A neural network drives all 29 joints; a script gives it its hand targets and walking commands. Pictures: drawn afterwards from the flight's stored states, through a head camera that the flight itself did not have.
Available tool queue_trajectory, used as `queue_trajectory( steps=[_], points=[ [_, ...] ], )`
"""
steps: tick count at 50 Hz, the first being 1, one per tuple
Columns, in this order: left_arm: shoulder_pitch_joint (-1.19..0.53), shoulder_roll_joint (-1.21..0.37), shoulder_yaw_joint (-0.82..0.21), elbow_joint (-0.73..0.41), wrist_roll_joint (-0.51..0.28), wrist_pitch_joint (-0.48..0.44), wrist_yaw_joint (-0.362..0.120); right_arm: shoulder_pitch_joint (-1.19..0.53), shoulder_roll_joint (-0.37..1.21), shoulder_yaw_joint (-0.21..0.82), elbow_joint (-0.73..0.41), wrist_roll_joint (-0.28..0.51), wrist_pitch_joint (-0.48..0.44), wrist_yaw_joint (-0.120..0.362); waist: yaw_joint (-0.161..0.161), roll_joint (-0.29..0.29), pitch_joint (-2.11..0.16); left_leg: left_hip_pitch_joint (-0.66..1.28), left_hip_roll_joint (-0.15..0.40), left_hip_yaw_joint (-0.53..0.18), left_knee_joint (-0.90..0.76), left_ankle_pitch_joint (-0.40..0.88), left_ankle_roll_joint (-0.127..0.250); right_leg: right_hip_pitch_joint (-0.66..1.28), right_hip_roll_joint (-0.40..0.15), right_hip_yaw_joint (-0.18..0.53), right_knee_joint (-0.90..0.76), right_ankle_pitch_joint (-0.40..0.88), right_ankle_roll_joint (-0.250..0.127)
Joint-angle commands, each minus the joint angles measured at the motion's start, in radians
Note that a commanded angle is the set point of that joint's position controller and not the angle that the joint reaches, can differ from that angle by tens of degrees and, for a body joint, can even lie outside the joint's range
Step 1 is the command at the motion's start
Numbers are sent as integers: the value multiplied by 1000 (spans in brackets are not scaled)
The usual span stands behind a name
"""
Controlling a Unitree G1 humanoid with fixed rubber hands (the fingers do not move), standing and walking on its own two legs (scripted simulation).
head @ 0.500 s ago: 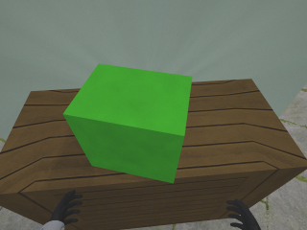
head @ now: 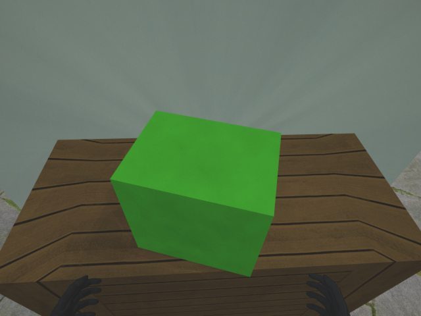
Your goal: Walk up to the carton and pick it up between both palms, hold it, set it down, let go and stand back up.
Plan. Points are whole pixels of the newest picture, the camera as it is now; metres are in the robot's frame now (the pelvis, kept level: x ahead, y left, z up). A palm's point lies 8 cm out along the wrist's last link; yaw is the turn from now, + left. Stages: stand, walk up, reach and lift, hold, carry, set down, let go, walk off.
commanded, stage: reach and lift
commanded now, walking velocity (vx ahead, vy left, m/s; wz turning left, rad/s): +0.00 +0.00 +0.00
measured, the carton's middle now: (203, 194) +0.36 +0.03 +0.03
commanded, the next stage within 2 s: none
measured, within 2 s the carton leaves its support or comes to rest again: neither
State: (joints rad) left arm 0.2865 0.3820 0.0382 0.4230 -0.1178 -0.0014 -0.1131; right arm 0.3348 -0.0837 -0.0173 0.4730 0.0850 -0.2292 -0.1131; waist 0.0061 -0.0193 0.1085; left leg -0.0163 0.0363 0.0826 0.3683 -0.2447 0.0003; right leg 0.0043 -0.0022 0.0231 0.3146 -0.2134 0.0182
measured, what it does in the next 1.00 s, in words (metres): stands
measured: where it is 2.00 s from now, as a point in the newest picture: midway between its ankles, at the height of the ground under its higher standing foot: outside the picture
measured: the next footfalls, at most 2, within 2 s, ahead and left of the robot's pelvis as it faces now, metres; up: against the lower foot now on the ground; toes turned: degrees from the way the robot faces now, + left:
none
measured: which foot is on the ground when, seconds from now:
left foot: down 0.00-1.00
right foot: down 0.00-1.00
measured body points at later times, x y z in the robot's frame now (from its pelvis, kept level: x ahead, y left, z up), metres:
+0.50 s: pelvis -0.01 +0.01 +0.00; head -0.03 +0.02 +0.45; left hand +0.15 +0.28 +0.00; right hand +0.15 -0.18 -0.01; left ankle -0.02 +0.11 -0.75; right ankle -0.02 -0.13 -0.75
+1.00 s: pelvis +0.01 +0.00 +0.00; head -0.01 +0.01 +0.45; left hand +0.19 +0.27 +0.05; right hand +0.20 -0.18 +0.04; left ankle -0.02 +0.11 -0.75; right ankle -0.02 -0.13 -0.75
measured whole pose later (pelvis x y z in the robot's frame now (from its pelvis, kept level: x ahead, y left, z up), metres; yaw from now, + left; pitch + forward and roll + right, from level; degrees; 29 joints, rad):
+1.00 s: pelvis +0.01 +0.00 +0.00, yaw +2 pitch -6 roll -1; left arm 0.38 0.53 0.02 -0.11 -0.35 0.04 -0.15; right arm 0.52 -0.05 0.04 -0.28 0.20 0.15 -0.27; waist 0.07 -0.01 0.07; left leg -0.01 0.02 0.05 0.38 -0.26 0.01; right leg 0.02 -0.01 0.02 0.31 -0.23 0.02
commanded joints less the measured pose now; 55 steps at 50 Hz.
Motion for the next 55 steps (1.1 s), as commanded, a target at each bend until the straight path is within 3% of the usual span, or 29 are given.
queue_trajectory(
  steps=[1,9,11,13,14,16,17,18,20,23,24,25,27,30,33,34,37,38,40,41,44,46,47,49,51,52,53,54,55],
  points=[
    [-25,161,52,-204,-15,-75,10,38,-110,-50,-157,22,-20,7,-11,119,-76,41,7,-17,-35,330,-35,-33,32,-6,-41,176,-72],
    [-17,180,12,-267,-76,-126,7,86,-70,-28,-272,69,7,0,4,136,-29,4,11,-31,-45,275,-38,-33,14,20,-49,146,-84],
    [0,205,27,-265,-89,-131,3,86,-62,-11,-324,78,21,-13,34,123,-28,16,-1,-24,-32,251,-23,-47,5,26,-46,136,-75],
    [7,213,15,-284,-128,-122,-11,95,-53,-15,-383,65,35,-27,18,90,-29,7,1,-39,-31,261,-25,-44,-3,38,-52,125,-84],
    [27,215,29,-315,-129,-128,-9,98,-55,-9,-421,78,35,-33,41,101,-26,4,-10,-36,-31,265,-31,-55,3,28,-50,122,-77],
    [47,209,25,-342,-134,-121,-10,115,-56,-16,-431,87,47,-41,43,131,8,-17,5,-42,-54,229,-26,-44,0,35,-48,89,-86],
    [81,209,28,-328,-133,-122,-16,147,-35,18,-466,86,50,-48,67,114,36,-40,16,-47,-53,243,-28,-21,1,29,-50,96,-85],
    [68,209,24,-331,-150,-119,-25,135,-38,1,-467,97,69,-50,64,127,46,-52,17,-43,-58,214,-17,-11,-2,38,-52,77,-86],
    [103,231,29,-379,-146,-114,-32,204,-35,5,-527,75,90,-69,42,65,56,-43,14,-47,-71,188,-8,-19,-6,37,-52,59,-78],
    [110,202,18,-415,-158,-115,-31,197,-18,23,-600,67,113,-81,69,101,63,-88,13,-42,-87,103,-7,-34,-7,45,-45,-2,-83],
    [72,235,26,-428,-167,-118,-30,184,-10,7,-618,75,126,-84,71,123,53,-105,20,-44,-85,78,13,-23,-10,46,-38,-17,-84],
    [117,223,28,-461,-171,-130,-27,216,-3,6,-662,71,129,-89,76,129,65,-126,20,-45,-92,74,2,-15,-14,43,-25,-3,-80],
    [79,244,18,-449,-203,-140,-25,186,10,-7,-673,59,156,-91,69,88,75,-135,26,-64,-95,21,15,-25,-12,40,-27,-33,-80],
    [114,258,9,-520,-213,-160,-21,240,21,-8,-729,62,175,-102,59,96,46,-136,36,-81,-85,63,18,-3,-28,57,-9,22,-81],
    [109,269,2,-508,-235,-149,-22,223,17,-13,-711,65,209,-109,51,106,34,-138,37,-97,-80,13,18,-36,-28,64,-1,-13,-83],
    [104,270,9,-516,-246,-152,-21,210,32,-7,-744,60,214,-115,58,114,14,-168,25,-91,-73,29,10,-13,-34,67,3,2,-89],
    [64,297,-6,-554,-252,-135,-19,210,17,-26,-773,66,248,-131,27,104,2,-140,37,-122,-68,30,7,-47,-39,53,-8,16,-84],
    [64,302,4,-552,-252,-123,-20,205,12,1,-774,74,260,-130,46,113,24,-152,29,-107,-59,30,7,-61,-37,58,-7,6,-84],
    [65,304,8,-574,-241,-98,-18,223,20,1,-784,67,284,-136,42,126,19,-108,22,-101,-73,58,0,-69,-39,58,-25,16,-82],
    [83,289,24,-583,-256,-77,-15,192,13,20,-842,98,294,-136,65,134,-11,-94,8,-80,-57,159,-5,-50,-38,62,-34,75,-76],
    [52,321,43,-612,-260,-20,-30,155,-6,31,-898,106,328,-154,47,59,-25,-47,0,-86,-39,218,-2,-53,-28,48,-51,140,-61],
    [81,311,79,-652,-238,15,-34,218,-3,45,-899,108,350,-161,53,112,-44,-10,4,-83,-40,328,-23,-25,-28,41,-53,200,-72],
    [72,324,79,-696,-229,32,-37,225,-24,33,-896,118,363,-162,60,97,-43,10,12,-93,-42,355,-25,-40,-22,45,-61,215,-67],
    [74,324,94,-688,-215,60,-44,238,-15,51,-911,129,385,-165,79,126,-23,15,2,-75,-41,357,-37,-55,-30,54,-83,210,-69],
    [49,306,113,-697,-217,95,-53,206,-45,43,-949,133,396,-168,67,91,-10,39,-4,-76,-41,375,-31,-72,-25,45,-93,218,-57],
    [49,305,116,-722,-205,106,-51,203,-37,38,-959,135,403,-168,65,130,-38,59,-4,-64,-39,415,-43,-65,-26,41,-92,242,-62],
    [20,327,129,-742,-216,113,-53,172,-58,36,-993,131,399,-171,63,96,-36,46,-5,-74,-30,417,-42,-57,-16,27,-91,237,-54],
    [-10,305,113,-727,-223,122,-53,160,-55,20,-974,138,406,-174,51,120,-54,61,0,-74,-30,397,-45,-69,-18,33,-104,205,-59],
    [-28,314,113,-707,-231,126,-57,135,-43,22,-991,135,424,-180,42,94,-47,38,3,-78,-37,343,-30,-76,-19,25,-101,178,-54]
  ],
)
